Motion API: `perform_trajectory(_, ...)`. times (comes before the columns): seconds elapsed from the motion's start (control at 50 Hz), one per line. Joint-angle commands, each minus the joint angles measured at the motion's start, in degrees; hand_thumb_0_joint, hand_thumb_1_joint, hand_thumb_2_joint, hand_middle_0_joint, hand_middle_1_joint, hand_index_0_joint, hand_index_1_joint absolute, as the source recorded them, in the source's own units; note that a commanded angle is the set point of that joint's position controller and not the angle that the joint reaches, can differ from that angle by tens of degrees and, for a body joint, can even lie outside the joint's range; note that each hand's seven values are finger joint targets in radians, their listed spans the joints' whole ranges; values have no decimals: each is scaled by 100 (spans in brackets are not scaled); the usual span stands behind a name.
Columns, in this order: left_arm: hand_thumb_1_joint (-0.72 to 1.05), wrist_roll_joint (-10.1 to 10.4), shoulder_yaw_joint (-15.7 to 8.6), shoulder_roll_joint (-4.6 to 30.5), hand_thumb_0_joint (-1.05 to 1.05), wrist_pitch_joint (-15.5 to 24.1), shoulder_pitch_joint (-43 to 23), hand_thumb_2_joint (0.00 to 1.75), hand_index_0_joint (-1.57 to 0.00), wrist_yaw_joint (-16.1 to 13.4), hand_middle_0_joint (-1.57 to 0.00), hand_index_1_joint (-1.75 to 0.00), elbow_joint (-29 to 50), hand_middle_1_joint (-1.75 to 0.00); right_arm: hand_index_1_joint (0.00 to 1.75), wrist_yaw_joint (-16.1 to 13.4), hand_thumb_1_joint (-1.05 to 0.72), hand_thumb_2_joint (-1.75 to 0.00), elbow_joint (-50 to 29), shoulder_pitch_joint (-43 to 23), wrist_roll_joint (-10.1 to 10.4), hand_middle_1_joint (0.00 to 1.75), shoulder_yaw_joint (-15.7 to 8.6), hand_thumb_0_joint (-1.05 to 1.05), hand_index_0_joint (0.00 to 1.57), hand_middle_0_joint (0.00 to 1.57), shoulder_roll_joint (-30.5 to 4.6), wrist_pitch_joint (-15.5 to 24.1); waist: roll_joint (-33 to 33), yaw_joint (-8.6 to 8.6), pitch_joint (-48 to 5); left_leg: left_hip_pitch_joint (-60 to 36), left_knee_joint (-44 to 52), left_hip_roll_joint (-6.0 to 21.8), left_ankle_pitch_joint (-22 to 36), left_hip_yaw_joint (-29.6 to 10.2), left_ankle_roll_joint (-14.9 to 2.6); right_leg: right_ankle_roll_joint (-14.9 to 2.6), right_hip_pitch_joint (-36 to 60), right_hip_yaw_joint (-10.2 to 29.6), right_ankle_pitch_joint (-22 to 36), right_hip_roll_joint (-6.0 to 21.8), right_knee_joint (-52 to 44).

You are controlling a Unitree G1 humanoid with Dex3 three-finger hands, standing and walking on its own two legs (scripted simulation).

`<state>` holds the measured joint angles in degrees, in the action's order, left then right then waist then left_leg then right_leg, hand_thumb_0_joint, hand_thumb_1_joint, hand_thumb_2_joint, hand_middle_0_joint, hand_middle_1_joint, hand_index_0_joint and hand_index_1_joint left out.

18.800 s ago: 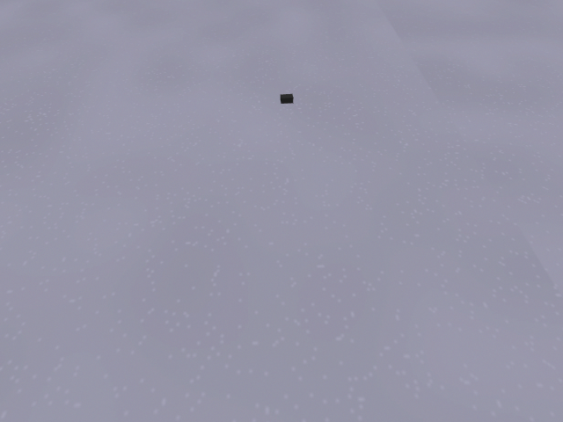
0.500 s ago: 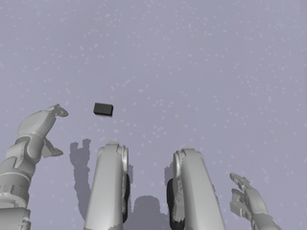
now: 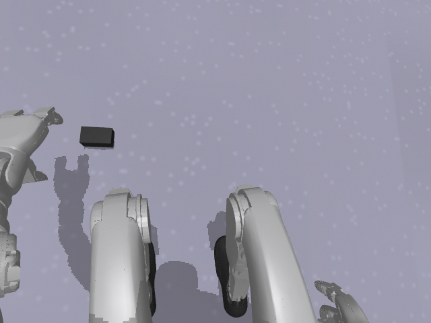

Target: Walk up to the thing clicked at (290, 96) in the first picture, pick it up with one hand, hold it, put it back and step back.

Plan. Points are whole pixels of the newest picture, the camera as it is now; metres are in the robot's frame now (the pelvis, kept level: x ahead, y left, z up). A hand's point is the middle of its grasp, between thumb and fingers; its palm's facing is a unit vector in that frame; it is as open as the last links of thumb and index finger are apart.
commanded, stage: rise first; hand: left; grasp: from above
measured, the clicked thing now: (97, 137) +0.50 +0.27 -0.34
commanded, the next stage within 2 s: none
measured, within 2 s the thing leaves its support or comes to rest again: neither
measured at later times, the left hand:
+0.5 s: hand (45, 143) +0.43 +0.33 -0.20, palm faces -0.45 -0.04 -0.89, open 12.2 cm
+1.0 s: hand (56, 140) +0.45 +0.32 -0.22, palm faces -0.45 -0.05 -0.89, open 12.5 cm
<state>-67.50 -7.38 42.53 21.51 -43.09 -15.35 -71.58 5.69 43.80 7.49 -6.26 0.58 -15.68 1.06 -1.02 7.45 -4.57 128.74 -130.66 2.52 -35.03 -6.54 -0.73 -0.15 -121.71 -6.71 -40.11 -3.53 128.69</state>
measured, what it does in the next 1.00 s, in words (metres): stands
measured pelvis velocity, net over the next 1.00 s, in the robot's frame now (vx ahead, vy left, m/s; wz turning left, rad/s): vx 0.01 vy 0.00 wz -0.07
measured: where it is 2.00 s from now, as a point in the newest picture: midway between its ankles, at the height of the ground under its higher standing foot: (188, 290)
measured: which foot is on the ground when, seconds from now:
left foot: down 0.00-1.00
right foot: down 0.00-1.00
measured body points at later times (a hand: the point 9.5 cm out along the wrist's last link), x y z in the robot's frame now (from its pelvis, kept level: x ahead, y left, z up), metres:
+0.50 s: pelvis +0.01 +0.00 -0.04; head +0.24 +0.08 +0.34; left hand +0.45 +0.33 -0.14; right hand +0.09 -0.27 -0.15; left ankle +0.10 +0.13 -0.33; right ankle +0.10 -0.11 -0.33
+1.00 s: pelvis +0.01 +0.00 -0.04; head +0.25 +0.08 +0.33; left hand +0.47 +0.32 -0.17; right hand +0.07 -0.27 -0.14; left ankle +0.10 +0.13 -0.33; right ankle +0.10 -0.11 -0.33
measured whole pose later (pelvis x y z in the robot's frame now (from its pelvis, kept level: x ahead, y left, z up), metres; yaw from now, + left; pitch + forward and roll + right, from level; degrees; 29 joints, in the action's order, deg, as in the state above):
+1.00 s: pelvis +0.01 +0.00 -0.04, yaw -4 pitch +31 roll -10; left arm -75.1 -8.2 49.9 21.2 -49.4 -23.4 -80.6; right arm 6.8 43.2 5.6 -10.3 5.9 -15.2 1.7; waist -3.6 11.9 0.5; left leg 134.5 -140.1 3.4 -37.5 -10.1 -0.5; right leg 0.1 -126.8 -9.6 -40.9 -5.2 135.8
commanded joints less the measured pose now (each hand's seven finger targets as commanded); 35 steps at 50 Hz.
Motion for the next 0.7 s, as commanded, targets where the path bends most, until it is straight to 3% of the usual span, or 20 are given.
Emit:
perform_trajectory(0.0,-21,-136,-260,1767,0,120,-1638,75,-35,-344,-36,-66,634,-65,30,-25,-90,-90,-159,771,-96,30,-342,0,20,20,-1289,-6,1470,-76,-3558,-3258,1222,-115,311,183,-68,-222,990,-205,725,-96,-1367)
perform_trajectory(0.02,-21,-166,-320,1913,0,147,-1788,75,-36,-386,-37,-65,692,-64,30,-24,-90,-90,-136,793,-111,30,-328,0,20,20,-1272,-22,1416,-52,-3597,-3169,1160,-134,322,214,-81,-220,1074,-193,746,-107,-1399)
perform_trajectory(0.18,-20,-474,-309,2124,0,242,-2000,73,-37,-625,-38,-64,528,-63,30,-8,-91,-90,-65,729,-251,30,-230,0,20,20,-1284,-88,1515,45,-3693,-2978,791,-106,513,223,-97,-193,1062,-267,931,-186,-1176)
perform_trajectory(0.22,-20,-492,-250,1987,0,214,-1859,73,-38,-669,-38,-64,231,-63,30,-13,-91,-90,-78,660,-257,30,-223,0,20,20,-1280,-87,1499,45,-3475,-2948,807,-89,370,190,-91,-204,888,-294,777,-194,-1128)
perform_trajectory(0.26,-19,-607,-332,2223,0,254,-2069,73,-38,-714,-39,-63,464,-62,30,-8,-91,-90,-44,717,-299,30,-185,0,20,20,-1301,-107,1641,92,-3601,-2969,745,-88,512,153,-83,-210,903,-347,930,-216,-1016)
perform_trajectory(0.28,-20,-638,-312,2125,0,223,-1844,72,-37,-735,-38,-64,192,-63,30,-12,-91,-90,-39,690,-288,30,-203,0,20,20,-1316,-113,1605,30,-3529,-3006,751,-74,488,144,-71,-217,792,-360,877,-212,-979)
perform_trajectory(0.34,-20,-711,-264,2141,0,245,-1976,73,-37,-802,-37,-65,276,-65,30,4,-91,-90,-57,668,-311,30,-158,0,20,20,-1324,-126,1704,127,-3567,-3050,634,-57,725,123,-79,-201,795,-388,1108,-239,-898)
perform_trajectory(0.38,-19,-719,-244,2111,0,249,-1905,72,-39,-842,-39,-64,140,-63,30,6,-91,-90,-62,673,-317,30,-139,0,20,20,-1303,-130,1537,145,-3372,-2808,604,-67,583,143,-98,-195,802,-372,1017,-233,-921)
perform_trajectory(0.4,-19,-752,-347,2297,0,271,-2012,72,-38,-884,-38,-66,244,-66,30,7,-91,-90,-45,708,-343,30,-73,0,20,20,-1253,-137,1574,134,-3461,-2774,515,-52,685,163,-105,-167,934,-364,1138,-245,-932)
perform_trajectory(0.44,-19,-702,-328,2178,0,216,-1927,71,-37,-914,-37,-66,-4,-67,30,7,-91,-90,-73,714,-360,30,-107,0,20,20,-1325,-109,1479,193,-3405,-2718,503,-47,581,151,-115,-156,895,-382,1023,-243,-929)
perform_trajectory(0.5,-20,-716,-313,2278,0,195,-2100,72,-37,-962,-36,-67,98,-68,30,8,-91,-90,-67,724,-376,30,-80,0,20,20,-1341,-89,1770,182,-3508,-2920,510,-20,636,104,-74,-191,772,-420,1062,-257,-822)
perform_trajectory(0.68,-22,-690,-374,2403,0,90,-2073,74,-34,-1043,-34,-70,-169,-71,30,8,-91,-90,-131,742,-379,30,4,0,20,20,-1395,-8,1697,271,-3245,-2623,449,-14,376,78,-82,-185,779,-429,909,-244,-811)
